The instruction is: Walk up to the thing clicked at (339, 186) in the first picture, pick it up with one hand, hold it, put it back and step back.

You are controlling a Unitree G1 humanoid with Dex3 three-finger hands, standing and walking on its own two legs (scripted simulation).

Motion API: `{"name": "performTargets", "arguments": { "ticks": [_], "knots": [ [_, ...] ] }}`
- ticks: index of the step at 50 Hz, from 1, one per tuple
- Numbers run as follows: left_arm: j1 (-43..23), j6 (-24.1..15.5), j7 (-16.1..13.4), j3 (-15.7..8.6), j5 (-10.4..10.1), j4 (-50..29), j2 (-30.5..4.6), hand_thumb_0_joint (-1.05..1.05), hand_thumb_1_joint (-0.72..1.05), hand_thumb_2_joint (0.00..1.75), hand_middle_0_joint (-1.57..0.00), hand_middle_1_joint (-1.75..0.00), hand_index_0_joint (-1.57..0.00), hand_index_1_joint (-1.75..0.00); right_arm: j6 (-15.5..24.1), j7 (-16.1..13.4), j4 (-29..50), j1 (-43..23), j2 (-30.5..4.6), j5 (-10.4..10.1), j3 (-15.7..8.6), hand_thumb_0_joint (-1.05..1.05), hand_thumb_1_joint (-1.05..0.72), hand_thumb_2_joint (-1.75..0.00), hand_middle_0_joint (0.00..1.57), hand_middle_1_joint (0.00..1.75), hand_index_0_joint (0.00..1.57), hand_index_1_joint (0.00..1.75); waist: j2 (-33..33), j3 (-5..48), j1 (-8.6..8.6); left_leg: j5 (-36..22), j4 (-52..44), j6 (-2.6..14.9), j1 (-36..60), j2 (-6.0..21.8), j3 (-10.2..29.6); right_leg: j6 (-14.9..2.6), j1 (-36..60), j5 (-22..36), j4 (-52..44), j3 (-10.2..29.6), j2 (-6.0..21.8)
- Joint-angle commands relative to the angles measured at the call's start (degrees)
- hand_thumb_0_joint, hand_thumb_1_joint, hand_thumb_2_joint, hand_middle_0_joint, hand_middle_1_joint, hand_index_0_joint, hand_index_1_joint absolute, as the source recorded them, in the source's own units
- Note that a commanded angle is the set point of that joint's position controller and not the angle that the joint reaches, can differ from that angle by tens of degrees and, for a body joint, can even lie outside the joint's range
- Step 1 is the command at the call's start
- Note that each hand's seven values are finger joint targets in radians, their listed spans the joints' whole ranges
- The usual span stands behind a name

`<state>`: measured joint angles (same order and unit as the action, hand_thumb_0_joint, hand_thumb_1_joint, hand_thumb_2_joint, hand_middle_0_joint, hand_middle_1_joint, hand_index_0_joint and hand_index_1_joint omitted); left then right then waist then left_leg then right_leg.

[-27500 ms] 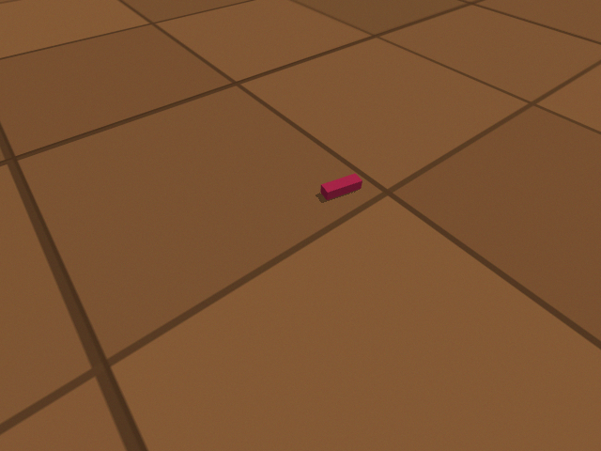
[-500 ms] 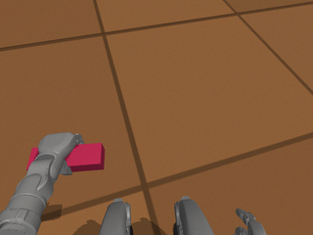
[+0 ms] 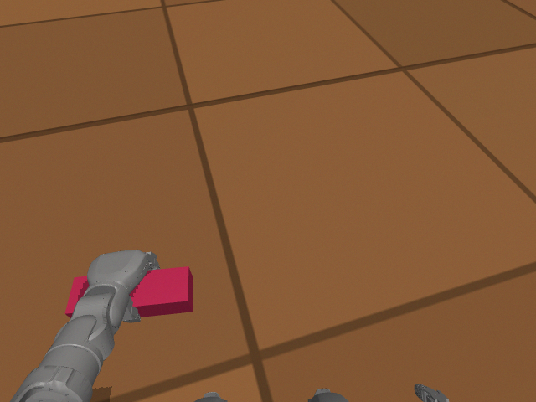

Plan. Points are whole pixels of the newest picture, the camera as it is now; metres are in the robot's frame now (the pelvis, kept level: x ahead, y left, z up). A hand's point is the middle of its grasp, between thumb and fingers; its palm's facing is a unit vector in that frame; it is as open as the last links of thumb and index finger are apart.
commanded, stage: hold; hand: left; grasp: from above
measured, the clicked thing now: (134, 294) +0.33 +0.23 -0.10
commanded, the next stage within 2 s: crouch in 1.96 s
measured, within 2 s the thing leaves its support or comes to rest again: neither
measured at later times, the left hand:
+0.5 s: hand (120, 280) +0.33 +0.23 -0.02, palm faces -0.45 -0.03 -0.89, open 9.4 cm
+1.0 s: hand (122, 282) +0.31 +0.21 +0.00, palm faces -0.45 -0.03 -0.89, open 9.5 cm
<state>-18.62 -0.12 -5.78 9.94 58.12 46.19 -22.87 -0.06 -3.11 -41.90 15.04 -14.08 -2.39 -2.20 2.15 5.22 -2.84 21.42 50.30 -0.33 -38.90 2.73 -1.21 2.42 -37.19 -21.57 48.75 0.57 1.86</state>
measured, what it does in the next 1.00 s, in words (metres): stands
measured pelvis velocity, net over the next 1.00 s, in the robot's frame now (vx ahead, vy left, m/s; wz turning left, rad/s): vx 0.02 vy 0.00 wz -0.02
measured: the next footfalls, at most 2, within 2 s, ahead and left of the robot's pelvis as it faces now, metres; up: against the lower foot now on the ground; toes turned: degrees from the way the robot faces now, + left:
none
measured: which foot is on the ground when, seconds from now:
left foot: down 0.00-1.00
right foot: down 0.00-1.00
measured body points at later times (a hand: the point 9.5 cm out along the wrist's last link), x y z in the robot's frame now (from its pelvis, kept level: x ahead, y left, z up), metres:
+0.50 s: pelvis +0.02 +0.00 +0.02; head +0.04 -0.01 +0.47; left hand +0.35 +0.23 +0.03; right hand +0.13 -0.26 -0.10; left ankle +0.03 +0.12 -0.69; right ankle +0.03 -0.15 -0.69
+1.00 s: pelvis +0.02 +0.00 +0.03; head +0.03 -0.03 +0.48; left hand +0.33 +0.21 +0.05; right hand +0.15 -0.26 -0.09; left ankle +0.03 +0.12 -0.69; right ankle +0.03 -0.15 -0.69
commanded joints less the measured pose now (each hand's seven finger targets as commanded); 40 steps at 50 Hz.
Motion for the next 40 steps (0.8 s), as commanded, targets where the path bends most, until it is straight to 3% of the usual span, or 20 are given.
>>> {"name": "performTargets", "arguments": {
  "ticks": [1,11,19,24,29,31,40],
  "knots": [
    [-17.16,-0.57,-1.31,-4.32,-0.38,-10.54,-12.12,0.0,0.68,0.71,-1.03,-0.62,-1.04,-0.6,1.79,-0.39,6.15,-0.91,-8.12,0.1,-2.95,0.0,-0.9,-0.9,0.2,0.3,0.2,0.3,0.37,15.17,0.3,-9.69,-10.09,0.27,14.38,-2.76,0.81,-2.63,7.53,9.31,-10.04,-0.53,-3.42],
    [-16.76,-1.68,0.85,-4.48,0.27,-13.0,-12.39,0.0,0.67,0.72,-1.01,-0.65,-1.03,-0.63,0.98,-0.26,6.74,-1.79,-8.3,-0.08,-3.23,0.0,-0.89,-0.9,0.2,0.3,0.2,0.3,0.2,14.87,1.11,-15.72,-13.22,0.18,19.29,-2.91,0.12,-2.73,11.8,14.3,-12.79,-0.61,-3.66],
    [-15.24,-1.99,2.45,-4.41,0.03,-14.73,-11.84,0.0,0.67,0.73,-1.01,-0.64,-1.03,-0.62,0.31,-0.03,7.95,-3.12,-8.28,-0.41,-3.15,0.0,-0.89,-0.9,0.2,0.3,0.2,0.3,-0.66,12.31,1.51,-14.7,-15.55,0.22,20.23,-3.06,-0.35,-2.78,13.95,13.26,-14.85,-0.64,-3.81],
    [-15.0,-1.97,3.39,-4.53,0.17,-16.37,-12.22,0.0,0.66,0.74,-1.0,-0.65,-1.02,-0.63,-0.1,-0.19,8.48,-3.43,-8.34,-0.54,-3.19,0.0,-0.9,-0.9,0.2,0.3,0.2,0.3,-0.51,13.17,1.42,-18.7,-15.71,0.23,22.31,-2.88,-0.4,-2.68,15.04,16.67,-14.89,-0.68,-3.88],
    [-14.56,-2.05,4.14,-4.55,-0.42,-17.94,-12.17,0.0,0.67,0.76,-1.01,-0.66,-1.03,-0.64,-0.52,-0.25,9.14,-4.05,-8.57,-0.7,-3.15,0.0,-0.89,-0.9,0.2,0.3,0.2,0.3,-0.81,12.64,1.5,-17.89,-16.91,0.42,23.24,-2.94,-0.71,-2.57,16.2,16.05,-15.99,-0.62,-3.81],
    [-13.47,-1.99,4.6,-4.89,-0.24,-18.1,-12.7,0.0,0.67,0.75,-1.0,-0.67,-1.02,-0.65,-0.68,-0.28,9.56,-4.69,-8.44,-0.85,-3.07,0.0,-0.9,-0.9,0.2,0.3,0.2,0.3,-1.13,12.35,2.56,-18.33,-17.21,0.5,22.94,-3.03,-0.67,-2.56,16.97,16.38,-16.23,-0.68,-3.76],
    [-12.96,-1.92,5.65,-5.38,-0.42,-20.66,-12.75,0.0,0.66,0.77,-0.98,-0.71,-1.0,-0.68,-1.06,-0.43,10.46,-5.74,-8.22,-0.97,-2.81,0.0,-0.9,-0.9,0.2,0.3,0.2,0.3,-0.12,11.48,2.61,-16.69,-19.06,0.5,24.46,-3.05,-1.11,-2.62,17.49,14.65,-17.71,-0.5,-3.71]
  ]
}}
